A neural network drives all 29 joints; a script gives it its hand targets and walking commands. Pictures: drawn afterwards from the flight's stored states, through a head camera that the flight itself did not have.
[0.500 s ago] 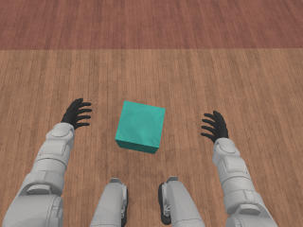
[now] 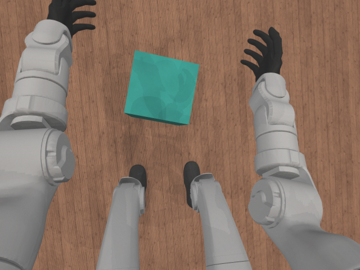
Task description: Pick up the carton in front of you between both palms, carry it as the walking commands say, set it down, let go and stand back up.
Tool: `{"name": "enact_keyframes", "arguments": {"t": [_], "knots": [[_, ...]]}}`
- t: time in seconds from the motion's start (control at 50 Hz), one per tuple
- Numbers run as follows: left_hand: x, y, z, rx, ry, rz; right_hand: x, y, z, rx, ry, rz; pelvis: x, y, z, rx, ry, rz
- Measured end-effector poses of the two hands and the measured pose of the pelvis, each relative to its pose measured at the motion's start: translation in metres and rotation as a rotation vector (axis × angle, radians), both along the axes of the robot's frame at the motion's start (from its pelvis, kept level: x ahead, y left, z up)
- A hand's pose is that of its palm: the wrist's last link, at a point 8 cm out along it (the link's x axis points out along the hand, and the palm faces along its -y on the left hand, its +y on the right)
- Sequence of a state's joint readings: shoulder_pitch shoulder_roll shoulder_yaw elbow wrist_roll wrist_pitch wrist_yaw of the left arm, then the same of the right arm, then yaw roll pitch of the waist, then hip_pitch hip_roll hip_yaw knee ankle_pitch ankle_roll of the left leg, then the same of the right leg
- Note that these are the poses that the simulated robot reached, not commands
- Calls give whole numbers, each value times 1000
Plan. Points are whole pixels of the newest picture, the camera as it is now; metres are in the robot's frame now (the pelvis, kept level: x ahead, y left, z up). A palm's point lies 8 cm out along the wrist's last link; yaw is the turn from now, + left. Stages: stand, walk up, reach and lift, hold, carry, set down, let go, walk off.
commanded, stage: reach and lift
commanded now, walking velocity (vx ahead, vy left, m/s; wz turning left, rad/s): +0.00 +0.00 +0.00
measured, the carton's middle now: (160, 94) +0.49 +0.00 -0.52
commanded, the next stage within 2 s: none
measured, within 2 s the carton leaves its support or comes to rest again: leaves its support in 1.60 s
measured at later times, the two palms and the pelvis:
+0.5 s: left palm (99, 74) +0.52 +0.18 -0.35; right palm (226, 96) +0.46 -0.20 -0.34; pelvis -0.04 -0.01 -0.19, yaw -2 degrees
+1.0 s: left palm (111, 82) +0.52 +0.17 -0.46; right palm (214, 96) +0.48 -0.19 -0.45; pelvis -0.04 -0.01 -0.28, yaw -3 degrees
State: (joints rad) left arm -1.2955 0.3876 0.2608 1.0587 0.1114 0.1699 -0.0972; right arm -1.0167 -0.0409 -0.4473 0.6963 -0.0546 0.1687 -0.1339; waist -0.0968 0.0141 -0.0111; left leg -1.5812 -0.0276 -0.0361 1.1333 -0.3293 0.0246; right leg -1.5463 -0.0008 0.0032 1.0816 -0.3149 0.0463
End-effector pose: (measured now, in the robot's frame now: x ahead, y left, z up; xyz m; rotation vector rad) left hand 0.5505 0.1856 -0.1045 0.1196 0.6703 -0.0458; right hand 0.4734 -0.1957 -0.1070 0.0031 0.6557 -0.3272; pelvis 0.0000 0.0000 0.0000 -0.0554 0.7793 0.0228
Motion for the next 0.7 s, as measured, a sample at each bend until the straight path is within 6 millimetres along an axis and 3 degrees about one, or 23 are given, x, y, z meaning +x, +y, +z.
{"name": "enact_keyframes", "arguments": {"t": [0.1, 0.18, 0.44, 0.56, 0.7], "knots": [[-3, -4, -33, -4, 23, 5, -1, -1, -30, 6, 21, 3, 8, -1, -13, -4, 66, -4], [-11, -7, -71, -5, 44, 16, -3, -1, -66, 14, 41, 11, 8, -4, -37, -6, 111, -8], [-27, -5, -221, 18, 29, 48, -13, -2, -213, 17, 52, 31, -27, -14, -164, -15, 80, -22], [-24, -7, -264, 15, 24, 50, -12, 0, -258, 26, 53, 34, -44, -14, -213, -15, -3, -27], [-26, -13, -309, 10, 60, 48, -11, 3, -304, 31, 94, 44, -53, -12, -248, -17, -69, -31]]}}
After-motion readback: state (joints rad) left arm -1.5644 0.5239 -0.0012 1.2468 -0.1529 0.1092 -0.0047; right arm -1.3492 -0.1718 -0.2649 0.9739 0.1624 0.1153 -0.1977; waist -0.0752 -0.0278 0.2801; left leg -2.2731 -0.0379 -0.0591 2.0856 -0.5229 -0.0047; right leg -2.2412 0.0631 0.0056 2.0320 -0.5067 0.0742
